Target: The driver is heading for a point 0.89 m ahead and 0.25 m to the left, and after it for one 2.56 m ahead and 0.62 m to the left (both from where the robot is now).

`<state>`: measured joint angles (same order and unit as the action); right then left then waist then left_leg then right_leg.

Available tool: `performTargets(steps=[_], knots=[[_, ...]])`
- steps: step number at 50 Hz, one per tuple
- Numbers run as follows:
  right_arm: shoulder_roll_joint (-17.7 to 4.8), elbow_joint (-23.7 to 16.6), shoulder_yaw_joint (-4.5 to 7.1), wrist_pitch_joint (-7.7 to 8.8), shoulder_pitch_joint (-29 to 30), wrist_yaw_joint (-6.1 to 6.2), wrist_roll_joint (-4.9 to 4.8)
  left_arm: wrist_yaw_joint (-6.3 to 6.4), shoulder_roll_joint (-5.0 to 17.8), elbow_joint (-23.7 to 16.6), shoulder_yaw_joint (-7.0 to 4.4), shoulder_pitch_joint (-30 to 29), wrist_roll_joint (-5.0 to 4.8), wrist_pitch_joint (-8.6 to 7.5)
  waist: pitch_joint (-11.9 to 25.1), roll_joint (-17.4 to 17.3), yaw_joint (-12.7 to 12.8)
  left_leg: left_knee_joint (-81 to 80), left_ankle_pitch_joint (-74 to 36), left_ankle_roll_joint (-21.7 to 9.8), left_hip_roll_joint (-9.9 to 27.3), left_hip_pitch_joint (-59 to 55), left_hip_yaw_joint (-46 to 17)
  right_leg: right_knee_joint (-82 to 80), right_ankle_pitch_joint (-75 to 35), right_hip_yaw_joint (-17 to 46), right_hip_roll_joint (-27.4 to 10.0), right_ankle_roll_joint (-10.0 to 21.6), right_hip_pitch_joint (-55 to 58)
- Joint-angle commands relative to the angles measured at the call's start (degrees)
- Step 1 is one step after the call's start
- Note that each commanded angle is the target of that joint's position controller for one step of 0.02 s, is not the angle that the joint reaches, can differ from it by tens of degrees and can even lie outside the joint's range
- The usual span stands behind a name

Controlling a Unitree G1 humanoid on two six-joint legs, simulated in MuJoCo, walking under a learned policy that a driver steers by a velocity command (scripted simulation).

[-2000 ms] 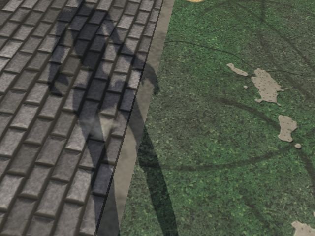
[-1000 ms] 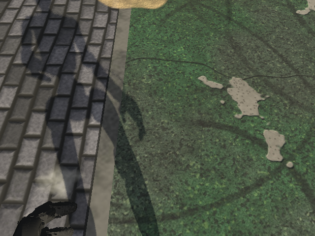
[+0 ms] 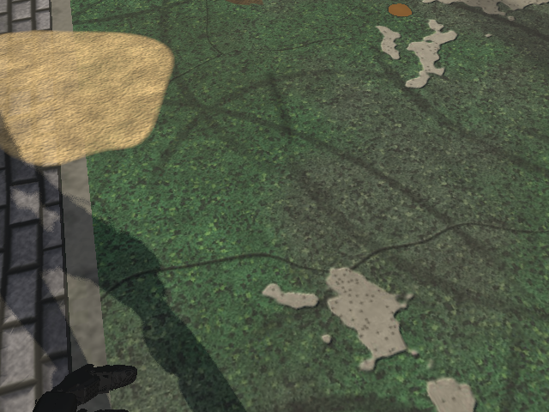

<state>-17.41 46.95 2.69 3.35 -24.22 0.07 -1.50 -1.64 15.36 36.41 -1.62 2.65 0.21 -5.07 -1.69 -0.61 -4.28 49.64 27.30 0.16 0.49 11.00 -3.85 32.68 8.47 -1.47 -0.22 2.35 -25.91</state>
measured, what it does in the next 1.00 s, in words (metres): walks ahead, turning left: left foot, then right foot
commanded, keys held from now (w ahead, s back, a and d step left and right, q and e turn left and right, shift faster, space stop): w+q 0.52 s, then q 0.28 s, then no key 0.20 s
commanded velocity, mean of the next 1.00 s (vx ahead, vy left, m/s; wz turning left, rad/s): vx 0.36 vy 0.00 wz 0.47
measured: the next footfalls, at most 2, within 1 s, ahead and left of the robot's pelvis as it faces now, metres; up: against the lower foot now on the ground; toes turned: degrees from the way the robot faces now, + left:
left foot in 0.48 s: +0.39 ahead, +0.17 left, +0.00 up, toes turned +18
right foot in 0.92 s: +0.63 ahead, +0.06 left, +0.00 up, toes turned +34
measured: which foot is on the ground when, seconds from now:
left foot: up 0.00-0.46, down 0.48-0.94, up 0.96-1.00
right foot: down 0.00-0.50, up 0.52-0.90, down 0.92-1.00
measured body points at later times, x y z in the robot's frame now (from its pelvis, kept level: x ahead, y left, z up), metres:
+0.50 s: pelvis +0.26 +0.05 -0.01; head +0.30 +0.06 +0.44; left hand +0.20 +0.33 -0.14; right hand +0.54 -0.13 -0.08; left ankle +0.35 +0.15 -0.73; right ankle +0.09 -0.11 -0.71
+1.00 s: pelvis +0.46 +0.08 +0.00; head +0.49 +0.09 +0.45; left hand +0.49 +0.40 -0.09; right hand +0.73 -0.10 -0.10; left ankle +0.35 +0.15 -0.70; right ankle +0.60 +0.04 -0.73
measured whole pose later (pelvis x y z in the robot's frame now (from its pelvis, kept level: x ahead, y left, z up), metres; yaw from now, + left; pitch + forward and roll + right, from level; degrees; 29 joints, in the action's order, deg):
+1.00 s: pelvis +0.46 +0.08 +0.00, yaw +32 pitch +2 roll +0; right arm -17.8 38.4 3.6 -0.7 -12.0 2.0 -0.1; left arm -0.3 15.2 41.4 -2.1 5.9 1.8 -3.6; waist -1.6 -1.4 -1.3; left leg 49.6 32.6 0.4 -6.6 18.3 -10.4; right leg 30.4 7.5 1.1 2.1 1.4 -24.9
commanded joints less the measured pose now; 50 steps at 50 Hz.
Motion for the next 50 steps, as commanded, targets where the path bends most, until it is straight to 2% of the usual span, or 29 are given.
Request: performTargets(steps=[1,2,3,5,7,9,13,17,19,21,22,23,24,25,26,27,28,29,30,31,35,38,42,45,46,47,48,49,50], knots=[[-7.58,-6.78,1.50,1.77,3.76,0.05,-1.10,0.66,8.91,1.75,-3.20,17.02,-0.43,0.31,8.88,8.50,9.54,22.00,-2.01,-0.86,3.30,33.43,-2.71,-15.78,11.22,27.13,-19.85,10.44,33.88],[-6.92,-6.91,1.60,1.43,5.46,0.19,-0.37,0.47,7.20,1.87,-2.73,13.48,-0.10,0.11,5.47,6.48,7.75,19.53,-6.02,-0.68,4.94,31.66,-2.08,-17.85,7.63,22.09,-17.44,9.49,27.54],[-6.31,-6.63,1.88,0.67,5.26,0.23,-0.02,0.31,5.66,1.97,-2.37,11.17,0.30,-0.37,3.48,7.41,5.99,17.54,-9.04,-0.52,6.40,28.96,-2.37,-19.87,3.42,17.54,-15.48,8.79,22.88],[-3.89,-5.78,1.66,-0.70,3.39,0.04,-0.23,0.27,5.25,2.82,-2.66,9.36,0.60,-1.35,2.56,7.41,4.05,16.76,-12.42,0.06,7.00,24.99,-2.21,-22.95,-2.69,11.76,-14.40,8.96,17.97],[-3.09,-6.42,1.70,-1.44,4.75,0.19,-0.04,0.49,6.12,4.05,-3.16,9.12,0.70,-2.10,1.02,5.41,3.43,14.84,-16.09,0.68,7.07,26.57,-2.90,-24.55,-8.16,7.12,-14.33,9.18,16.94],[-2.67,-7.47,1.67,-1.44,7.27,0.16,0.22,0.91,6.76,5.31,-3.47,9.89,0.76,-2.20,-0.05,4.10,3.86,10.01,-21.09,1.07,6.92,29.10,-3.62,-25.03,-11.86,3.43,-14.17,9.09,18.41],[-1.19,-9.65,0.94,-0.79,14.08,-1.32,0.25,1.66,8.60,6.84,-3.85,11.19,0.38,-1.51,-1.98,2.89,6.31,-3.32,-30.73,0.27,6.18,27.76,0.14,-25.71,-13.55,-3.35,-13.12,7.62,20.45],[-0.53,-13.45,0.39,-0.75,21.54,-2.81,0.17,1.95,10.52,9.05,-4.48,15.41,-0.49,-0.04,-4.52,1.76,9.13,-10.77,-29.18,-1.61,5.57,30.34,3.40,-24.10,-15.79,-6.04,-15.48,7.05,27.70],[-0.97,-15.21,0.54,-0.81,23.31,-3.50,0.14,2.03,11.28,9.72,-4.75,16.21,-1.03,0.93,-4.50,2.28,9.02,-12.75,-25.07,-3.01,4.55,30.33,5.32,-21.22,-21.65,-7.35,-16.39,6.22,31.46],[-2.51,-16.07,1.34,-1.10,21.79,-3.84,0.23,2.43,12.89,9.55,-5.18,15.49,-1.34,1.72,-1.65,4.41,6.87,-13.34,-19.42,-5.11,1.22,24.57,8.64,-14.68,-39.67,-9.26,-16.29,4.93,33.29],[-3.93,-15.73,2.13,-1.37,18.50,-3.79,0.31,2.73,13.77,9.33,-5.42,15.07,-1.50,2.13,1.04,5.62,4.61,-13.09,-16.50,-6.39,-1.03,19.45,10.17,-8.71,-48.80,-10.01,-16.01,4.33,33.52],[-6.21,-14.36,3.49,-1.57,11.80,-3.46,0.21,2.98,14.19,9.07,-5.49,14.40,-1.66,2.53,4.89,5.49,0.60,-14.88,-16.42,-8.11,-3.43,10.24,10.90,0.91,-52.37,-10.99,-14.91,3.32,31.28],[-9.48,-12.04,5.39,-1.95,2.30,-2.52,0.14,3.21,13.24,8.61,-4.99,13.86,-1.67,2.41,9.65,3.32,-4.55,-18.77,-20.02,-10.54,-4.03,-5.58,8.25,14.68,-45.06,-11.82,-12.64,1.19,22.37],[-16.15,-11.26,6.85,-2.20,-0.94,-1.36,0.00,2.65,6.23,6.00,-2.76,18.40,0.72,1.42,14.81,-10.67,-1.38,-18.81,-20.15,-18.29,10.60,-27.57,-16.47,35.97,-0.91,-11.00,-5.36,-2.20,-2.14],[-15.67,-13.35,6.07,-1.21,-0.67,-1.69,0.20,1.72,5.36,4.32,-1.66,17.41,0.36,-0.93,24.04,-11.23,-0.55,-29.31,-11.07,-26.58,19.66,-35.93,-44.54,47.99,26.59,2.59,3.34,-3.32,-15.03],[-11.45,-13.40,4.73,-0.52,0.98,-2.08,0.99,1.07,10.39,2.69,-3.08,9.60,-2.03,-2.22,18.33,-5.07,-3.23,-32.09,-16.83,-22.63,18.36,-31.88,-37.63,49.01,22.55,7.38,0.09,-2.50,-20.20],[-9.98,-13.49,4.20,-0.08,4.43,-2.07,1.22,1.07,9.93,1.55,-2.80,7.68,-2.47,-2.79,11.08,-3.13,-0.89,-31.34,-27.58,-20.48,16.25,-23.15,-28.35,45.05,18.02,6.61,-1.99,-1.96,-19.73],[-8.48,-13.99,3.78,-0.02,8.53,-1.96,0.91,1.63,9.48,2.51,-2.86,8.43,-1.09,-2.63,6.94,0.93,2.11,-30.51,-38.52,-18.29,13.37,-14.59,-20.84,40.41,15.40,6.06,-4.21,-2.58,-16.62],[-7.13,-14.76,3.40,-0.15,11.28,-1.64,1.06,2.01,10.14,3.00,-3.33,9.52,0.04,-1.92,5.34,0.40,4.13,-30.70,-45.30,-17.08,11.44,-8.17,-16.07,36.98,13.83,5.89,-5.53,-3.29,-12.48],[-6.92,-15.29,3.22,-0.30,12.66,-1.34,1.48,2.07,10.04,3.25,-3.46,10.39,0.37,-0.96,5.04,-0.49,5.49,-31.59,-49.12,-16.69,10.18,-3.62,-14.12,35.63,12.75,5.75,-5.65,-4.14,-8.96],[-9.40,-13.61,3.99,-0.82,12.32,0.15,1.38,2.86,6.51,3.06,-2.40,9.80,0.82,1.08,6.06,-2.14,6.21,-30.76,-59.02,-15.77,6.59,3.26,-8.05,23.76,6.36,3.70,-2.57,-7.59,-5.54],[-9.31,-12.77,4.02,-2.50,11.62,1.39,0.49,2.52,5.67,2.09,-1.80,4.91,0.50,1.37,8.07,-4.77,4.42,-28.42,-52.26,-12.53,4.00,4.11,-7.21,12.40,-3.30,3.78,0.07,-8.05,-1.82],[-8.66,-11.97,3.74,-3.83,10.43,2.02,0.70,1.51,7.00,1.32,-2.12,1.25,-0.05,1.41,8.49,-6.16,2.73,-24.96,-42.01,-10.93,5.94,0.79,-12.65,3.30,-5.66,5.58,1.29,-7.27,0.15],[-6.80,-11.96,2.95,-3.65,12.29,2.09,0.87,1.15,8.05,1.66,-2.98,3.90,0.50,0.48,7.28,-7.36,4.92,-19.43,-36.01,-9.06,6.05,-0.59,-16.55,-4.74,-7.33,5.49,0.62,-4.17,5.06],[-5.17,-11.92,2.44,-3.36,11.83,2.02,1.07,1.30,8.59,1.64,-3.14,4.90,1.23,-0.09,7.51,-6.04,5.47,-15.85,-32.20,-6.95,3.16,0.43,-15.78,-9.23,-16.71,6.34,-1.58,-2.21,10.01],[-2.22,-12.34,1.49,-2.84,8.26,1.94,2.35,1.76,11.79,0.78,-3.47,5.72,2.48,-0.36,11.56,2.34,3.51,-6.05,-17.95,-4.03,-1.77,5.07,-11.57,-7.56,-37.53,14.99,-11.58,1.89,19.67],[-1.79,-11.55,1.12,-2.87,1.23,1.94,1.70,1.82,11.87,1.75,-3.50,6.91,3.43,0.52,14.67,15.05,1.07,4.87,11.75,-0.21,-7.81,14.94,-7.32,-8.30,-46.12,29.34,-21.91,13.12,28.03],[-6.26,-10.44,1.97,-3.47,0.50,2.02,1.61,1.53,8.17,1.97,-2.67,7.41,1.68,0.99,15.43,12.43,1.81,10.91,13.62,1.98,-4.77,17.07,-8.13,-10.75,-32.28,35.75,-23.55,15.60,26.25],[-8.82,-10.25,2.88,-4.56,4.96,2.28,1.13,1.34,6.31,1.55,-2.05,6.22,0.87,1.31,12.11,8.12,3.46,14.77,10.49,3.21,-3.40,18.34,-7.51,-11.13,-22.39,31.13,-20.30,13.69,23.87]])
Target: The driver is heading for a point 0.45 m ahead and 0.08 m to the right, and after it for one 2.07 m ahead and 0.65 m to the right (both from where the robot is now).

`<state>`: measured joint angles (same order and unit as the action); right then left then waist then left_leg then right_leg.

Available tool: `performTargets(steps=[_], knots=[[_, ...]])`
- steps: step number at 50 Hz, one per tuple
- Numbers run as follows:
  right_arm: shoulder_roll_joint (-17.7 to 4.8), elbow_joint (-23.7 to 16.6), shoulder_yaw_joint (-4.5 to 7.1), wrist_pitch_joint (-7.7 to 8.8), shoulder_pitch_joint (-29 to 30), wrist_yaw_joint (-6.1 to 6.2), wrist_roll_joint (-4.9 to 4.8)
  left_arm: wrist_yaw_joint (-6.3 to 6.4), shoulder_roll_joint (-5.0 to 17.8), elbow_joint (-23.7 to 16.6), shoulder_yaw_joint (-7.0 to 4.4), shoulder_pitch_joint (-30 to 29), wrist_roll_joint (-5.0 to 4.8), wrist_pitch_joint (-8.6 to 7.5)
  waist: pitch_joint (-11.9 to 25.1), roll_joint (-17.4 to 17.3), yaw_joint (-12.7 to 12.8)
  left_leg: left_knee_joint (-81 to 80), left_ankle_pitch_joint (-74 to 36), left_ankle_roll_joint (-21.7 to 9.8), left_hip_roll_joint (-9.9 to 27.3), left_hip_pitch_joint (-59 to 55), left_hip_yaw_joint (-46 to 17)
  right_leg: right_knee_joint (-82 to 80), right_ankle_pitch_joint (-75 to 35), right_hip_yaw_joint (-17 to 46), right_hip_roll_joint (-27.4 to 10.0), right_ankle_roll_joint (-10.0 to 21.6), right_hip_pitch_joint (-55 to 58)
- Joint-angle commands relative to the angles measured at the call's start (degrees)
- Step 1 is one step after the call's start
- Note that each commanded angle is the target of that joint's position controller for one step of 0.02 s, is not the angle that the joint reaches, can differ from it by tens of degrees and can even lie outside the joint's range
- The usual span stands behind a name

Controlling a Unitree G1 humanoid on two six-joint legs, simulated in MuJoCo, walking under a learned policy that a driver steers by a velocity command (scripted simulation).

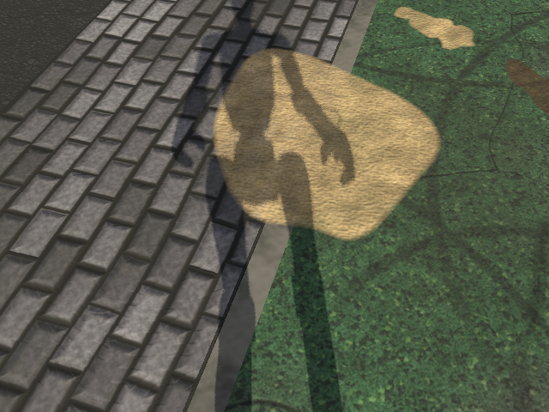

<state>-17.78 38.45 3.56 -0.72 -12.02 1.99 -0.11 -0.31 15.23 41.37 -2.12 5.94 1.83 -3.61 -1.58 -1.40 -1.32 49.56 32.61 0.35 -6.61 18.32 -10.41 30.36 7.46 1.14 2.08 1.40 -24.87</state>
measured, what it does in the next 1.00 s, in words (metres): walks ahead: left foot, then right foot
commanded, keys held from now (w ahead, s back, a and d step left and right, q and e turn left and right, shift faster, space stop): no key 0.42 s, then e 0.04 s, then w+e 0.54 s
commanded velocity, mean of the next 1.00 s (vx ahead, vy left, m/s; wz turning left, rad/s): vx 0.18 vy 0.00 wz -0.16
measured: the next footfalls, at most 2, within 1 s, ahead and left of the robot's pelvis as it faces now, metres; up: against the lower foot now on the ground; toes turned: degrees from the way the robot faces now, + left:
left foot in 0.24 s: +0.05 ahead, +0.14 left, +0.00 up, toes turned -2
right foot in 0.76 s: +0.18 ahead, -0.14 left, +0.00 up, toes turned -9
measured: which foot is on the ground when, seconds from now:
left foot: up 0.00-0.22, down 0.24-0.76, up 0.78-1.00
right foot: down 0.00-0.52, up 0.54-0.74, down 0.76-1.00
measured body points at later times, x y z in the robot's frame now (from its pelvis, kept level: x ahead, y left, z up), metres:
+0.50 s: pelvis +0.04 +0.02 +0.00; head +0.05 +0.02 +0.45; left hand +0.16 +0.28 -0.12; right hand +0.14 -0.24 -0.12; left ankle +0.01 +0.14 -0.73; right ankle +0.09 -0.11 -0.73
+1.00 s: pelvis +0.20 -0.07 +0.02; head +0.22 -0.10 +0.47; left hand +0.30 +0.19 -0.09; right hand +0.33 -0.37 -0.07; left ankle +0.34 +0.08 -0.66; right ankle +0.15 -0.13 -0.73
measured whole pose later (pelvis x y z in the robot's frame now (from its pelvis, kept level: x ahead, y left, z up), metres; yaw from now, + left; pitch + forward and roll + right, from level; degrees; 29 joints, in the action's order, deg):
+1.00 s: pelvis +0.20 -0.07 +0.02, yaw -14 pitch +1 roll +2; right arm -17.1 39.9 3.9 6.2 -7.0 0.0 0.5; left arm -0.3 14.2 46.0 -2.2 20.9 -0.8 -3.4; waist -0.8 -1.5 3.1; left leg 50.4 7.9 1.4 3.3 35.2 -3.0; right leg 18.7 12.8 4.6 4.3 5.2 -6.8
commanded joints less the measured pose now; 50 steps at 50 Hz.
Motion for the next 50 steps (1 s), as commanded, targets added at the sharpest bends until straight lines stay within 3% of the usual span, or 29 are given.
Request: performTargets(steps=[1,4,6,9,11,12,13,14,15,16,19,23,24,26,27,28,30,33,35,37,38,39,40,41,42,43,44,47,50], knots=[[-8.03,-1.49,2.18,-1.61,-4.89,0.71,-0.33,-0.14,6.22,-3.36,-1.31,1.57,-0.80,0.36,9.99,6.90,0.61,15.90,2.54,3.84,4.34,11.40,0.10,-9.72,-13.72,24.45,-19.70,12.49,19.98],[-4.33,-1.08,1.28,-2.85,-3.87,0.54,-0.20,0.05,6.52,-3.12,-1.12,-3.04,-0.60,1.72,5.13,9.45,-0.80,6.02,-3.18,4.75,6.33,4.50,4.01,-13.61,-2.04,14.63,-13.29,9.03,9.50],[-1.82,-0.31,0.37,-2.23,-3.39,0.29,0.02,0.29,6.25,-2.37,-1.19,-2.36,-0.70,2.30,5.85,11.16,0.35,-3.22,-4.53,4.63,6.53,0.15,6.93,-13.16,-2.92,11.13,-11.32,8.89,9.91],[-2.20,1.13,0.50,-1.68,-3.53,-0.05,-0.09,0.56,6.93,-1.27,-1.31,-0.61,-1.39,2.76,7.65,10.77,0.93,-15.71,-13.53,3.29,6.70,-4.84,7.95,-11.47,-0.20,11.86,-12.28,9.58,12.12],[-2.42,2.19,0.53,-1.57,-4.16,-0.32,0.51,0.58,6.18,-0.41,-0.91,0.54,-1.90,2.84,6.74,9.40,0.25,-25.02,-21.15,1.05,6.43,-10.31,8.53,-11.23,6.56,11.10,-11.03,6.70,8.83],[-4.11,1.39,0.64,-1.47,-3.00,-0.27,1.34,0.37,5.44,0.08,-0.55,1.53,-1.56,2.46,6.15,6.88,0.82,-25.18,-24.01,-0.62,9.74,-12.40,4.86,-10.38,10.71,10.13,-10.02,3.75,5.94],[-7.16,1.63,1.36,-1.47,-1.83,-0.22,1.40,0.10,5.29,-0.17,-0.63,2.51,-0.92,2.06,4.13,0.14,3.28,-23.89,-19.44,-3.06,11.78,-8.09,2.36,-9.24,14.69,5.45,-6.00,1.08,5.27],[-4.60,2.15,0.94,-1.06,-1.70,-0.53,1.35,0.01,4.92,-0.06,-0.51,0.28,-0.43,1.87,2.90,-1.99,2.24,-25.53,-11.38,-4.01,11.12,-2.62,2.39,-7.16,12.91,2.49,-3.94,-0.92,8.82],[-2.43,2.28,0.22,-0.47,-1.11,-0.68,1.64,0.01,4.32,-0.05,-0.40,-0.76,-0.47,1.82,2.05,-2.56,2.20,-27.23,-8.29,-3.50,10.97,0.23,2.23,-5.48,9.70,2.07,-3.62,-1.38,11.39],[-2.14,2.51,0.05,0.10,-0.61,-0.72,1.78,0.18,3.84,0.47,-0.36,-0.53,-0.72,1.93,1.51,-3.19,2.51,-27.85,-8.94,-2.60,10.69,1.54,2.41,-4.47,7.29,1.95,-3.75,-1.02,12.80],[-2.25,3.37,-0.07,1.54,-1.70,-0.66,1.23,0.61,4.26,1.98,-0.59,1.10,-1.02,2.23,1.08,-2.71,2.53,-26.66,-15.17,-1.36,10.22,0.71,3.04,-3.43,1.95,2.13,-3.93,-0.12,13.42],[-3.09,4.31,0.21,1.69,-3.59,-0.12,0.96,0.67,4.86,3.42,-0.88,0.61,-1.69,2.52,0.83,-0.93,1.41,-24.98,-18.50,-1.22,9.37,-2.58,4.61,-2.35,-1.99,2.52,-3.61,0.03,11.05],[-3.58,4.61,0.47,1.52,-4.86,0.17,0.96,0.73,4.82,3.70,-0.93,0.65,-1.95,2.73,1.73,-1.28,0.83,-25.66,-13.54,-1.73,9.39,-3.84,4.79,-1.27,2.84,1.71,-2.41,0.11,9.66],[-5.42,4.26,1.23,1.23,-6.56,0.73,0.67,0.80,4.95,3.09,-1.24,-1.05,-2.72,2.94,-0.76,-4.85,-0.87,-29.75,1.47,-5.44,13.07,-5.09,0.03,4.74,16.55,-1.07,1.03,0.10,1.99],[-6.88,4.26,1.77,1.34,-7.94,0.96,0.29,0.56,5.11,2.22,-1.47,-2.49,-3.19,2.65,-3.15,-7.74,-1.86,-33.89,7.67,-8.84,18.58,-6.64,-6.18,10.32,18.36,-2.80,1.44,0.30,-3.91],[-8.40,4.21,2.37,1.77,-8.01,1.22,-0.13,0.12,5.09,0.77,-1.52,-4.53,-3.45,2.05,-6.15,-9.68,-2.52,-36.97,9.31,-12.14,24.57,-7.28,-12.49,16.26,18.71,-1.80,-1.30,1.07,-9.34],[-7.14,4.49,2.28,3.27,-8.54,1.47,0.05,-0.70,5.19,-0.42,-1.76,-5.60,-4.04,1.11,-8.46,-7.43,-2.83,-38.25,1.43,-14.65,29.21,-13.21,-15.78,23.21,23.03,2.70,-5.68,2.51,-19.23],[-7.08,3.93,2.59,3.81,-4.57,0.71,-0.68,-2.16,4.31,0.19,-1.23,-4.13,-3.72,0.58,-4.79,-4.86,-1.99,-37.13,-14.33,-10.69,24.92,-16.24,-3.46,15.63,17.00,-0.68,-7.14,2.41,-13.05],[-8.31,3.42,3.07,3.40,-1.45,-0.12,-0.94,-2.90,4.56,1.76,-1.42,0.21,-3.59,0.82,-2.01,-5.27,0.49,-34.71,-18.09,-8.15,20.63,-9.27,5.20,9.33,9.34,-5.91,-3.88,1.63,1.56],[-7.34,3.24,2.72,3.38,-1.34,-0.55,-0.82,-2.71,7.30,5.36,-3.33,10.77,-3.38,1.40,2.94,-2.60,5.31,-22.40,-27.26,-5.64,16.81,-2.66,11.76,5.34,4.85,-10.22,2.23,2.11,18.91],[-5.03,2.83,1.99,3.69,-1.68,-0.56,-0.15,-2.17,10.22,6.54,-4.89,17.72,-3.89,1.61,6.05,3.30,8.72,-6.69,-30.19,-2.32,14.24,3.26,16.88,2.33,6.27,-3.58,0.07,4.64,28.41],[0.80,-1.67,0.28,4.73,-0.24,-0.55,1.12,-1.32,18.64,5.45,-6.20,21.58,-3.59,1.12,8.13,22.64,7.89,16.88,-4.37,3.01,4.87,21.99,16.59,-11.39,16.34,33.81,-17.05,15.77,36.58],[-1.24,-2.09,0.36,6.57,0.58,-0.78,-1.01,-1.69,15.83,4.09,-4.86,20.78,-2.93,-0.05,11.35,15.96,8.28,24.49,0.29,1.86,4.23,28.61,4.86,-20.91,26.72,49.55,-22.40,20.48,38.42],[-4.25,-2.49,0.95,7.76,2.70,-1.41,-2.97,-1.56,13.03,3.53,-4.09,17.74,-2.54,-0.88,4.93,10.97,7.28,26.19,-3.80,-0.20,7.71,33.81,4.25,-20.24,28.07,44.91,-22.83,19.44,35.54],[-5.27,-2.14,1.07,8.50,3.64,-1.51,-2.29,-1.48,10.85,2.73,-3.46,15.07,-2.60,-1.22,1.98,5.99,6.07,23.20,-8.86,-1.69,10.13,32.43,4.64,-18.71,23.39,37.95,-20.32,16.99,31.10],[-5.26,-1.31,1.33,8.84,3.46,-1.36,-0.64,-1.31,9.85,1.75,-3.02,12.05,-2.49,-1.05,0.23,3.05,4.39,18.38,-12.98,-1.99,11.85,29.44,4.64,-18.15,16.92,31.85,-17.84,15.02,26.27],[-5.70,-0.92,1.79,8.71,2.83,-1.45,0.33,-1.02,9.06,0.81,-2.60,10.21,-2.07,-0.94,-0.02,3.75,2.97,14.18,-16.13,-1.95,12.72,25.25,4.58,-18.87,11.87,26.99,-15.28,13.71,22.65],[-4.37,-1.13,1.75,7.71,3.83,-2.01,0.87,0.09,9.54,0.32,-2.71,11.31,-2.49,-0.74,-0.08,4.49,2.22,5.63,-22.72,0.36,11.09,22.06,6.83,-20.32,-0.76,19.43,-12.03,13.37,19.86],[-1.94,-3.19,0.80,7.45,10.07,-2.14,0.73,1.23,10.36,0.76,-3.18,13.56,-2.94,-0.35,-1.41,4.36,3.60,-7.99,-31.66,2.53,8.71,19.47,7.73,-19.98,-5.31,14.68,-9.28,11.88,16.50]])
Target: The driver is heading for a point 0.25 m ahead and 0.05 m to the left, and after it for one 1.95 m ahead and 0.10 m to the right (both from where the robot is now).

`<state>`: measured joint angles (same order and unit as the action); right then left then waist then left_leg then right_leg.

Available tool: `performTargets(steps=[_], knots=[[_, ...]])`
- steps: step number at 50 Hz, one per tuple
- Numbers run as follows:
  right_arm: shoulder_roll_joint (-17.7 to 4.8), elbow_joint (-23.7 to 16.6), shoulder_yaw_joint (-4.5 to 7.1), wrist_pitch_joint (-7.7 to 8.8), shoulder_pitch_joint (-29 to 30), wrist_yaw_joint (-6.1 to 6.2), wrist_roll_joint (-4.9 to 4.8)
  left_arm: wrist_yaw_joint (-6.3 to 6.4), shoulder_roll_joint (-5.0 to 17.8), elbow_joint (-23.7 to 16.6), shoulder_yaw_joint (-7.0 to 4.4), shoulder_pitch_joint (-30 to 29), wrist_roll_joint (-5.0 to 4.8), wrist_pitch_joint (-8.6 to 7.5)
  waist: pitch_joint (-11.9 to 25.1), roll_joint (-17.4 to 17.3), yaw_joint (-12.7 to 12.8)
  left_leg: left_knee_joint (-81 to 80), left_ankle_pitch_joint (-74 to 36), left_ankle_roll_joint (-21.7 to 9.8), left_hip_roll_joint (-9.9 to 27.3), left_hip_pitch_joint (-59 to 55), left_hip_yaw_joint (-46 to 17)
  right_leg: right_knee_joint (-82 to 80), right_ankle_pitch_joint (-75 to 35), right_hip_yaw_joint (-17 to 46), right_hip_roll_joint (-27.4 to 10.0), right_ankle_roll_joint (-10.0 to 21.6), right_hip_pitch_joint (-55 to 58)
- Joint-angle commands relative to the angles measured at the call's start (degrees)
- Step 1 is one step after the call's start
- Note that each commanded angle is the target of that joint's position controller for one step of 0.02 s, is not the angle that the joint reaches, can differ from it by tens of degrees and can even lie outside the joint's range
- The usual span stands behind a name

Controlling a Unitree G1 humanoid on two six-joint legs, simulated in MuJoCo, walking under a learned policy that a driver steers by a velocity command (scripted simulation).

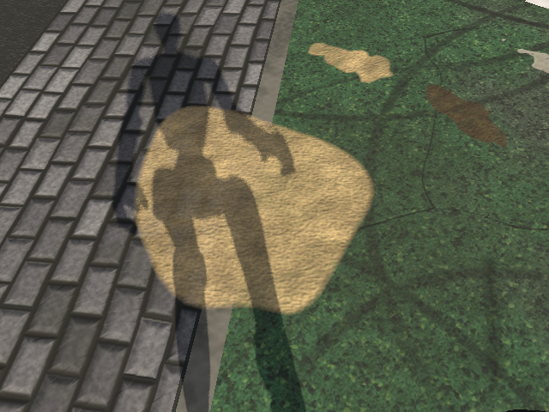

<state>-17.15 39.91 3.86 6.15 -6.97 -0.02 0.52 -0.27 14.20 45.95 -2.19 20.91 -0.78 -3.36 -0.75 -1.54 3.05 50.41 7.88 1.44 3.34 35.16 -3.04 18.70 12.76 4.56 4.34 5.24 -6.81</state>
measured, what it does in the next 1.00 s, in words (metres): walks ahead: left foot, then right foot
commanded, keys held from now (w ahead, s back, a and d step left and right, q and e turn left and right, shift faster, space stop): w+e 0.06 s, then w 0.38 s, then no key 0.56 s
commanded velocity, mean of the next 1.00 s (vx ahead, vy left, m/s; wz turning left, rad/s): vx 0.31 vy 0.00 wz -0.16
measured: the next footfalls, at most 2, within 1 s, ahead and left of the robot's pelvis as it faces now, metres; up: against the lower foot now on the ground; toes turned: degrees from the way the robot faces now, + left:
left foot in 0.24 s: +0.33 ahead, +0.12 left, +0.00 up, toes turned -9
right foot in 0.70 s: +0.54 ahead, -0.14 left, +0.00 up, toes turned -7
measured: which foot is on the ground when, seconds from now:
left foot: up 0.00-0.22, down 0.24-0.72, up 0.74-0.98, down 1.00-1.00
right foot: down 0.00-0.24, up 0.26-0.68, down 0.70-1.00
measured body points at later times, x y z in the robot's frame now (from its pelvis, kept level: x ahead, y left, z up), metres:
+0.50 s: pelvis +0.29 +0.03 +0.00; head +0.32 +0.03 +0.45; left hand +0.48 +0.27 -0.11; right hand +0.29 -0.25 -0.13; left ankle +0.29 +0.13 -0.75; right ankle +0.34 -0.13 -0.69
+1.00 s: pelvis +0.44 -0.03 -0.02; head +0.46 -0.04 +0.43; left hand +0.62 +0.19 -0.13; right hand +0.50 -0.32 -0.15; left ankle +0.48 +0.11 -0.75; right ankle +0.51 -0.14 -0.75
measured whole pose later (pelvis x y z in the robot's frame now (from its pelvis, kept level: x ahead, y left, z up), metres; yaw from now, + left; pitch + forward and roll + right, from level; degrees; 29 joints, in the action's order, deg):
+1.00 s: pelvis +0.44 -0.03 -0.02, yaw -8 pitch +0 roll -1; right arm -15.7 49.9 1.9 -1.3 -12.2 2.1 0.9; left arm -0.3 12.4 46.2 -1.2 8.0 1.1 -0.9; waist -1.6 -1.8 0.0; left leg 34.0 15.4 2.4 3.6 17.8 -2.5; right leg 27.5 7.8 -1.5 3.2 2.8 -19.8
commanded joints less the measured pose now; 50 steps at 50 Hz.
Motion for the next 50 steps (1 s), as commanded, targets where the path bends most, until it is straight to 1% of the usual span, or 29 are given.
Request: performTargets(steps=[1,6,9,11,12,13,14,15,16,17,18,19,22,24,26,30,32,34,35,36,37,38,39,40,41,43,47,49,50], knots=[[-1.92,-5.26,0.22,0.65,7.19,-0.38,-0.12,1.42,11.38,-3.62,-3.18,-0.68,-0.37,-0.42,-2.51,5.43,-0.07,-12.77,-9.90,1.78,-2.16,0.66,0.65,-8.07,-10.21,10.43,-10.75,7.41,-3.04],[-2.44,-7.05,-0.04,1.44,13.34,-1.79,-1.06,1.81,10.46,-2.00,-3.26,3.75,-0.95,0.02,-2.89,6.23,2.16,-21.73,-15.74,0.91,-3.26,-4.05,-0.09,-5.77,-8.34,12.89,-12.97,6.31,-0.88],[-4.01,-7.02,0.47,1.87,12.26,-2.06,-1.01,1.99,10.59,-1.38,-3.61,4.35,-0.48,0.59,-2.74,7.75,1.07,-23.49,-10.14,-1.62,-3.10,-4.65,0.10,-1.79,-16.57,14.46,-15.45,5.23,5.82],[-6.48,-5.28,1.80,2.10,4.89,-1.53,-0.82,1.79,10.80,-1.82,-3.73,3.46,-0.11,1.05,2.16,8.72,-2.86,-25.39,-6.27,-4.66,-5.48,-15.09,3.25,7.53,-35.49,12.58,-13.29,3.71,7.85],[-8.30,-3.85,2.55,2.13,-3.24,-1.19,-0.42,1.54,9.76,-2.73,-3.14,2.43,0.35,1.19,9.28,8.43,-7.02,-23.49,-7.10,-7.69,-2.14,-28.79,0.91,18.31,-36.90,10.68,-10.78,2.21,3.44],[-12.01,-2.84,3.31,1.91,-12.98,-0.94,0.30,1.44,6.40,-3.79,-1.88,4.91,1.66,0.91,18.95,-0.12,-9.00,-20.44,-5.68,-13.13,9.00,-48.04,-13.73,36.01,-19.19,8.07,-5.20,0.00,-9.81],[-12.72,0.51,3.65,1.39,-17.02,-1.83,-0.17,1.11,2.47,-3.01,-0.74,12.99,-0.54,0.21,23.89,-18.18,-5.67,-29.62,10.48,-20.27,19.44,-60.88,-40.23,52.57,19.77,5.87,2.13,-3.27,-28.45],[-7.07,0.20,2.27,1.27,-15.72,-1.87,-1.50,1.07,8.72,-2.68,-1.75,7.97,-1.59,-0.22,16.56,-9.82,-7.75,-33.59,20.76,-17.66,17.61,-55.82,-40.60,57.20,18.12,8.30,-1.66,-2.92,-34.45],[-5.26,-0.09,1.63,0.94,-11.20,-1.55,-1.55,0.94,10.99,-4.63,-2.36,0.10,-1.74,-0.50,7.72,-4.25,-8.04,-34.62,17.51,-15.55,15.56,-47.03,-30.98,56.41,12.67,5.87,-4.07,-2.74,-36.05],[-5.01,-0.28,1.25,0.63,-8.34,-1.51,-0.84,0.95,10.16,-5.63,-2.14,-3.89,-0.81,-0.84,3.30,0.44,-6.66,-36.07,9.65,-14.83,13.36,-38.91,-24.94,54.01,8.70,3.81,-6.39,-2.85,-34.43],[-4.19,-0.08,0.94,0.52,-6.78,-1.50,-0.27,0.75,9.37,-6.08,-2.26,-5.09,0.03,-1.13,1.25,0.60,-5.10,-37.37,3.91,-14.78,11.40,-34.09,-20.96,50.65,6.17,2.97,-8.23,-3.06,-32.91],[-3.55,0.12,0.61,0.66,-6.23,-1.42,0.26,0.50,8.40,-5.99,-2.23,-4.11,0.07,-1.08,1.41,-1.34,-3.56,-38.65,0.58,-14.49,9.82,-31.23,-18.07,48.51,4.82,2.66,-9.68,-3.21,-30.25],[-4.12,1.63,0.69,1.09,-6.95,-1.33,-0.77,0.28,5.45,-6.08,-1.38,-3.97,0.21,-0.52,0.60,-3.00,-2.50,-41.86,-4.80,-15.73,8.79,-27.22,-12.43,41.90,3.74,0.42,-11.07,-4.52,-29.60],[-6.03,2.42,1.02,0.87,-6.82,-0.99,-0.70,0.37,4.50,-7.58,-0.76,-7.90,1.10,-0.57,-1.26,-2.03,-2.82,-41.94,-18.60,-15.90,8.26,-24.85,-7.72,34.00,-0.21,-1.16,-10.93,-6.04,-29.15],[-6.90,3.16,1.12,0.13,-7.04,-0.57,-0.78,0.03,3.39,-8.12,-0.16,-10.69,1.30,-1.10,-0.45,-2.09,-3.62,-40.29,-28.65,-13.82,5.44,-23.02,-1.70,24.60,-8.09,-3.17,-9.29,-6.39,-24.11],[-7.70,5.78,0.92,-1.13,-11.42,-0.09,-1.44,-0.86,4.62,-9.31,-0.55,-15.78,0.90,-1.48,1.93,-3.15,-5.58,-36.79,-26.89,-11.23,5.59,-26.89,-0.62,14.40,-18.99,-3.01,-6.02,-5.46,-18.35],[-8.22,6.35,1.01,-1.70,-10.73,0.13,-1.67,-1.12,6.39,-9.65,-1.25,-15.68,1.20,-1.49,2.67,-3.51,-4.23,-33.00,-24.82,-9.82,6.97,-29.37,-2.11,11.53,-16.91,-1.87,-5.69,-3.82,-16.36],[-7.44,6.52,0.71,-2.17,-9.61,0.36,-1.56,-0.82,8.31,-7.45,-2.28,-9.68,1.98,-1.51,5.16,-2.17,-0.84,-24.76,-25.41,-7.47,4.70,-28.98,-1.49,7.06,-20.24,-3.01,-4.50,-1.84,-7.11],[-5.62,6.23,-0.04,-1.98,-11.46,0.36,-0.49,-0.29,11.83,-7.03,-3.13,-6.07,2.41,-1.61,9.16,2.48,-0.11,-15.75,-17.82,-4.73,1.02,-25.27,0.83,7.88,-40.74,0.87,-9.89,0.37,2.04],[-0.70,6.84,-1.83,-1.71,-19.75,0.19,0.38,0.23,13.06,-7.48,-2.79,-3.89,3.95,-0.95,17.52,13.12,-2.48,0.75,9.23,-0.73,-4.10,-11.80,2.47,11.52,-58.15,15.24,-23.48,9.86,19.22],[-1.63,8.39,-2.05,-2.29,-22.03,-0.06,-0.27,-0.08,8.52,-6.65,-1.66,-2.39,2.72,-0.13,23.41,15.95,-1.65,9.51,31.63,0.99,-4.50,-9.74,-1.49,9.68,-57.16,22.12,-27.23,14.41,19.79],[-5.74,8.27,-0.96,-3.19,-19.63,-0.18,-1.11,-0.63,7.03,-6.58,-1.08,-4.74,1.42,0.48,19.48,11.27,-1.61,12.86,32.25,1.58,-2.58,-7.65,-3.19,7.52,-44.98,20.18,-24.46,12.73,14.61],[-5.92,7.71,-0.68,-4.24,-15.79,0.26,-1.52,-0.82,6.66,-6.70,-0.97,-8.45,1.09,0.79,14.08,7.85,-2.27,13.11,29.89,2.03,-1.16,-5.37,-2.13,5.07,-33.42,17.67,-22.34,10.43,9.03],[-5.54,7.33,-0.54,-5.41,-13.04,0.93,-1.17,-0.90,6.33,-6.90,-0.72,-12.06,1.26,0.91,9.79,6.10,-2.98,10.60,27.05,2.46,0.06,-5.48,-1.61,2.39,-25.03,15.42,-20.64,8.90,2.29],[-5.37,7.22,-0.33,-6.58,-12.18,1.56,-0.76,-0.82,6.49,-7.04,-0.72,-15.02,1.69,1.05,7.51,7.05,-4.31,7.30,23.96,2.87,1.10,-8.91,-1.56,-0.24,-18.70,12.95,-18.87,7.60,-4.25],[-3.38,8.25,-0.69,-7.68,-13.74,2.35,-0.41,-0.59,7.14,-6.62,-1.13,-17.89,2.61,1.34,6.03,9.59,-5.90,0.74,19.51,3.35,0.20,-16.27,0.54,-2.99,-12.84,8.49,-15.75,6.84,-12.33],[-2.26,9.34,-0.94,-7.57,-12.20,2.51,-0.07,0.21,6.29,-4.54,-0.97,-17.62,2.09,1.51,6.95,8.77,-5.25,-11.94,8.65,1.91,-0.35,-23.73,1.74,-3.55,-1.20,6.16,-14.44,6.32,-14.01],[-1.99,9.71,-1.00,-7.37,-11.58,2.20,0.64,0.40,5.42,-3.34,-0.57,-17.19,1.51,1.83,5.36,7.64,-5.82,-19.52,2.84,0.38,-1.15,-28.33,2.72,-3.35,10.17,5.48,-12.71,3.68,-16.64],[-2.58,9.21,-1.03,-7.25,-10.62,2.15,1.35,0.34,4.21,-2.14,-0.13,-15.38,1.54,1.81,3.70,6.34,-5.61,-22.74,0.80,-0.78,0.30,-29.32,0.92,-3.16,15.31,5.17,-11.33,0.96,-18.08]])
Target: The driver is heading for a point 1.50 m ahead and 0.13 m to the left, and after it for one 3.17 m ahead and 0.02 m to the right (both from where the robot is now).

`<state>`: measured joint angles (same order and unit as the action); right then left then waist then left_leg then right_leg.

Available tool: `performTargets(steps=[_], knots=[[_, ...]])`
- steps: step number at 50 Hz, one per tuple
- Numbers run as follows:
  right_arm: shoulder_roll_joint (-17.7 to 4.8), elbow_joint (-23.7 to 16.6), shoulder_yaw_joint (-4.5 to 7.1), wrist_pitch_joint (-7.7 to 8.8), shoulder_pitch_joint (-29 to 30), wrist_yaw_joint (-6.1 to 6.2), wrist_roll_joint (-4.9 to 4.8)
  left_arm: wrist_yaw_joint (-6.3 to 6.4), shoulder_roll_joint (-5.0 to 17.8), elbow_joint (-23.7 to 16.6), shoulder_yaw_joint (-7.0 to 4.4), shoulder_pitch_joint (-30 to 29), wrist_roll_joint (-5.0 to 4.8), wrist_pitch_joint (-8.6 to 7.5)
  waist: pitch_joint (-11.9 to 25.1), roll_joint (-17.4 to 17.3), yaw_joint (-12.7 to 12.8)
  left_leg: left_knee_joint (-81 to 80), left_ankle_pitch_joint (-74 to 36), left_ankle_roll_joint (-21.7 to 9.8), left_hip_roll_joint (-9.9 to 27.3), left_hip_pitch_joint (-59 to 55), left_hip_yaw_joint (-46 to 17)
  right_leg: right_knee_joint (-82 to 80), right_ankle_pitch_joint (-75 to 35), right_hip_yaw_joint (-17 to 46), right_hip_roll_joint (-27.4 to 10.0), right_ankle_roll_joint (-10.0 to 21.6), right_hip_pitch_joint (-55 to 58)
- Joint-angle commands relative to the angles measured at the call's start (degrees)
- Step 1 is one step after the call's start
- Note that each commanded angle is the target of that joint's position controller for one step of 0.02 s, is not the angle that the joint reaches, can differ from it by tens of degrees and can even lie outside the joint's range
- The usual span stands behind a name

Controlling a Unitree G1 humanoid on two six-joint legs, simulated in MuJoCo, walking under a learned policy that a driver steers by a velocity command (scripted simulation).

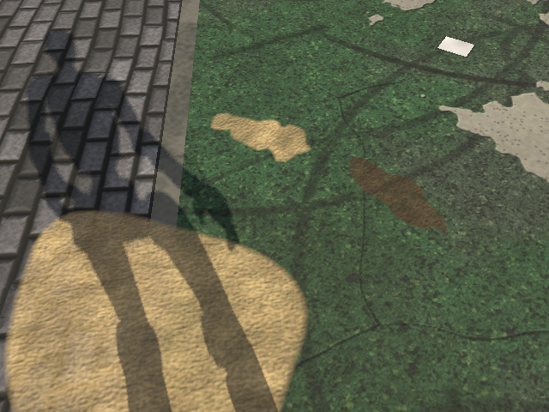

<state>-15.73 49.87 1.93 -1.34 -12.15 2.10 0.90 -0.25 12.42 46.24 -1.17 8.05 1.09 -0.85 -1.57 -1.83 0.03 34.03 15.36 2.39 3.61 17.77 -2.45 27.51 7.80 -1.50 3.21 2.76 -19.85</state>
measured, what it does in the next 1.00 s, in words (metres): walks ahead: left foot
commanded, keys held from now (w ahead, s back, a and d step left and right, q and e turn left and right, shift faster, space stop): no key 0.14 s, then w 0.86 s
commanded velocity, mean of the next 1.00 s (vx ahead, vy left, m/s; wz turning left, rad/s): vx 0.33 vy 0.00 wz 0.00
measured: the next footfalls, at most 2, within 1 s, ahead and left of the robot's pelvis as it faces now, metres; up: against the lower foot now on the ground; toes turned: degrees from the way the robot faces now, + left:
left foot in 0.82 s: +0.46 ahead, +0.14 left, +0.00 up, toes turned +1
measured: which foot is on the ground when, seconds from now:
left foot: down 0.00-0.40, up 0.42-0.80, down 0.82-1.00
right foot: down 0.00-0.82, up 0.84-1.00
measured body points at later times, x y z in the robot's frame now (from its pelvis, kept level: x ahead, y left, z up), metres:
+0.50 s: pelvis +0.13 -0.01 +0.01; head +0.13 -0.02 +0.46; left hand +0.15 +0.27 -0.12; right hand +0.20 -0.27 -0.13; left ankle +0.06 +0.13 -0.65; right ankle +0.08 -0.09 -0.73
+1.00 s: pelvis +0.38 +0.07 +0.01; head +0.40 +0.08 +0.46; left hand +0.45 +0.34 -0.13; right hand +0.46 -0.20 -0.11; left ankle +0.42 +0.14 -0.73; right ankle +0.35 -0.10 -0.65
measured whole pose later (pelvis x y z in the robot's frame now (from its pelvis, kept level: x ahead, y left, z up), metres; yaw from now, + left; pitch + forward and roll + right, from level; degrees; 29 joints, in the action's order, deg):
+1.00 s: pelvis +0.38 +0.07 +0.01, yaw -1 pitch +0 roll +1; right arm -14.2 52.8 3.0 5.5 -12.5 -2.2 0.3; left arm 0.7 16.0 53.4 -3.3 14.1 -1.3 -4.8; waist -2.5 2.2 -0.8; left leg 21.7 7.5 -4.4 -3.5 14.3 3.5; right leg 64.9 16.4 2.2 -5.3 2.8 -28.2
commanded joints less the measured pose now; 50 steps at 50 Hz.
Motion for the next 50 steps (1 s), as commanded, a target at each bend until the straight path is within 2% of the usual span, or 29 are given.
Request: performTargets(steps=[1,2,4,5,7,10,13,15,16,18,19,20,21,22,23,24,26,31,36,38,40,41,42,43,44,45,46,47,50], knots=[[-6.17,-1.63,1.10,0.36,-4.39,0.21,0.97,0.23,5.87,-1.83,-1.07,-1.22,0.05,-0.71,2.08,3.85,-1.30,-9.41,-5.11,-3.33,3.12,-10.40,-2.75,-9.93,22.41,10.07,-8.11,1.06,-5.52],[-9.49,-0.68,2.11,0.43,-2.79,0.27,0.03,0.36,6.45,-1.75,-1.55,0.34,-0.22,-0.55,-0.50,-3.15,1.24,-9.82,5.93,-4.83,2.48,-2.48,-2.49,-8.71,18.72,6.02,-4.63,-0.68,-2.16],[-4.93,-0.21,1.07,1.58,-1.31,0.03,0.29,0.94,6.93,-1.25,-1.72,-1.13,-0.17,-0.36,-0.79,-4.14,0.54,-13.05,10.20,-3.61,1.51,3.48,-2.35,-4.51,11.24,4.87,-4.26,-1.06,5.31],[-4.49,-0.02,0.91,2.12,-0.65,-0.07,0.29,1.17,6.54,-0.52,-1.68,-0.54,-0.29,-0.16,-0.59,-4.26,0.80,-13.01,7.08,-2.77,1.13,3.21,-1.97,-3.90,8.83,5.03,-4.56,-0.54,6.41],[-4.20,0.75,0.79,3.03,-1.26,-0.19,-0.15,1.27,6.45,0.68,-1.75,0.57,-0.16,-0.04,0.87,-2.91,0.54,-11.48,1.42,-2.15,0.82,0.28,-1.39,-3.00,4.12,4.70,-4.45,0.04,6.93],[-6.00,2.12,1.37,2.88,-4.07,0.05,-1.04,1.29,6.97,2.16,-2.21,1.23,-1.16,0.04,0.65,-2.10,-0.54,-11.39,15.33,-4.79,0.25,-0.38,-1.82,0.02,18.86,2.14,-2.02,0.85,3.89],[-7.60,2.50,1.91,3.80,-7.09,0.06,-1.84,0.71,5.76,2.17,-2.27,0.03,-1.88,-1.73,-3.97,-4.71,-1.87,-16.16,24.37,-9.80,6.12,-2.77,-10.87,5.76,21.21,0.60,-1.15,1.36,-4.60],[-9.64,3.11,2.67,4.71,-7.78,-0.09,-2.44,-0.05,4.87,1.94,-2.22,-0.79,-2.25,-3.56,-5.62,-8.27,-1.57,-19.64,21.32,-13.79,13.02,-6.52,-19.85,10.07,14.16,-0.78,-1.74,1.84,-8.24],[-9.28,2.96,2.70,4.98,-7.02,-0.21,-2.58,-0.36,4.96,2.18,-2.29,-0.46,-2.35,-4.23,-5.67,-7.90,-0.89,-19.00,16.17,-14.02,13.58,-6.43,-19.98,8.28,13.37,-0.25,-2.45,2.51,-6.67],[-8.00,1.51,2.48,5.00,-1.98,-0.64,-2.62,-0.64,6.16,5.44,-3.05,6.85,-2.68,-4.70,-3.04,-5.92,3.41,-14.37,6.14,-10.82,9.40,-1.44,-12.78,1.04,10.16,0.66,-2.61,3.67,6.58],[-5.89,-0.31,1.89,5.32,1.60,-0.75,-2.60,-0.50,9.29,7.43,-4.13,11.93,-2.63,-4.75,-2.33,0.20,5.39,-5.03,-1.28,-7.28,3.62,4.49,-4.92,-3.72,10.91,8.13,-6.03,5.55,14.06],[-3.28,-2.21,1.29,6.33,2.91,-0.73,-1.89,-0.54,15.16,9.53,-5.99,18.86,-2.89,-4.63,0.60,14.51,6.91,13.27,-2.00,-2.73,-4.27,15.31,4.49,-10.04,7.31,24.84,-14.74,10.56,26.51],[-4.19,-2.73,1.47,7.33,3.23,-0.70,-1.66,-0.84,13.87,9.73,-5.33,22.43,-2.15,-4.82,2.49,16.88,8.22,26.72,14.52,-1.95,-5.77,25.83,0.70,-13.81,-0.26,38.11,-22.48,15.02,33.54],[-5.35,-2.30,1.96,7.83,1.97,-1.26,-2.85,-0.84,10.53,9.27,-4.05,19.81,-1.38,-5.12,1.30,10.60,5.50,33.83,15.21,-3.52,-2.63,29.99,-2.54,-12.15,-2.95,35.08,-23.40,14.61,33.66],[-4.61,-1.79,1.77,8.05,1.74,-1.82,-3.53,-0.80,9.18,8.23,-3.60,17.22,-1.21,-5.29,0.95,7.71,4.16,35.53,11.04,-4.99,-0.47,31.56,-2.76,-12.23,-3.57,30.24,-21.92,13.21,32.73],[-4.27,-1.88,1.82,8.09,3.03,-2.21,-3.40,-0.84,8.45,7.86,-3.15,15.67,-1.42,-5.21,-0.86,5.41,3.62,34.09,6.90,-5.68,1.38,33.29,-1.75,-13.40,-5.67,25.60,-20.71,11.93,31.37],[-3.28,-2.28,1.98,7.75,4.87,-2.84,-2.48,-0.66,6.62,8.17,-2.20,15.34,-1.44,-4.47,-1.53,6.08,2.84,28.27,0.80,-5.37,3.37,29.92,0.15,-15.71,-11.36,17.96,-17.47,9.26,27.45],[0.44,-5.64,0.35,7.09,14.07,-3.76,-1.88,1.13,10.27,8.25,-2.54,15.22,-1.29,-3.51,-4.05,5.81,3.71,6.05,-11.62,-1.94,0.35,19.64,4.75,-20.53,-10.90,8.35,-13.30,8.38,16.42],[-3.03,-7.72,0.81,6.77,18.07,-4.15,-2.55,1.22,11.02,10.36,-3.25,17.47,-2.52,-3.87,-5.73,7.04,2.82,-3.15,-17.25,-4.20,-0.75,14.03,3.04,-21.37,-10.96,7.35,-16.97,7.17,18.84],[-5.10,-7.23,1.73,6.92,15.06,-4.28,-2.36,1.17,11.73,10.24,-3.70,16.18,-2.29,-3.44,-2.90,7.21,0.20,-3.72,-14.72,-6.16,-1.96,9.35,3.53,-16.18,-22.80,6.12,-17.75,5.75,22.53],[-8.26,-3.13,3.86,6.55,1.62,-3.75,-2.35,1.16,11.12,9.83,-3.55,15.25,-1.63,-2.50,5.59,7.22,-6.55,-3.21,-11.71,-8.71,-5.02,-8.11,5.85,0.40,-36.95,3.05,-14.44,3.46,20.42],[-11.32,-0.84,4.91,6.29,-8.44,-3.23,-1.96,1.19,9.44,8.70,-2.71,15.65,-0.80,-2.19,12.49,2.83,-10.09,-2.39,-7.86,-11.66,2.87,-24.34,-3.25,17.07,-24.60,1.45,-11.56,1.78,9.16],[-15.78,0.68,5.67,6.17,-13.08,-3.55,-1.25,0.57,0.67,8.32,-0.35,23.52,-1.12,-3.18,21.33,-13.64,-5.84,-10.80,9.44,-21.20,17.25,-41.52,-32.58,39.73,12.68,1.39,-0.42,-1.96,-11.52],[-10.43,0.44,4.07,6.40,-11.35,-3.85,-1.73,0.25,5.21,8.79,-1.27,20.22,-2.30,-4.64,19.67,-10.59,-7.14,-19.48,17.63,-20.01,17.40,-38.81,-42.34,47.57,23.88,9.28,-1.08,-0.75,-17.85],[-8.30,-0.41,3.27,6.85,-5.44,-3.88,-1.82,0.07,9.65,6.49,-2.55,14.35,-3.89,-5.60,10.00,-7.96,-5.71,-20.54,16.12,-17.14,16.13,-30.50,-34.23,49.49,19.62,8.41,-4.23,0.51,-22.40],[-7.02,-1.51,2.82,7.19,-0.45,-3.98,-1.46,0.47,10.14,5.65,-2.63,11.07,-3.90,-5.98,5.82,-3.15,-3.80,-21.58,9.07,-15.84,14.13,-21.92,-26.83,47.05,14.02,7.08,-7.38,1.00,-20.32],[-5.65,-1.73,2.47,7.52,2.39,-4.22,-0.83,0.91,9.77,5.52,-2.99,9.76,-2.90,-5.86,3.04,-1.20,-2.03,-22.80,2.06,-15.14,12.04,-14.68,-20.76,43.68,10.26,6.45,-9.48,0.85,-17.75],[-4.48,-1.64,2.12,7.89,3.77,-4.33,-0.21,1.12,8.80,5.84,-3.19,11.09,-2.39,-5.17,2.94,-2.65,0.10,-24.04,-1.75,-14.35,9.96,-10.33,-16.44,41.10,7.87,7.01,-11.29,0.85,-13.65],[-4.49,-0.21,2.06,8.22,2.46,-4.19,-0.56,1.25,6.38,5.92,-3.12,11.31,-2.11,-3.34,1.53,-2.69,1.59,-27.61,-5.14,-15.39,8.28,-5.08,-10.71,35.99,5.70,5.94,-12.30,-0.28,-11.73]])
Velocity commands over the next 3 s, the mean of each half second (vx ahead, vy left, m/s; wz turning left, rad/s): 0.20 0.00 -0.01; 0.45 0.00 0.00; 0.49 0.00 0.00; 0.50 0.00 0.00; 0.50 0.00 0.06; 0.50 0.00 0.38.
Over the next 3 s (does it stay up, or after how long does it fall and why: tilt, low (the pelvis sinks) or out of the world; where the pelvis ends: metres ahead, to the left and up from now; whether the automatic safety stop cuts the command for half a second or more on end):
stays up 1.51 0.06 -0.01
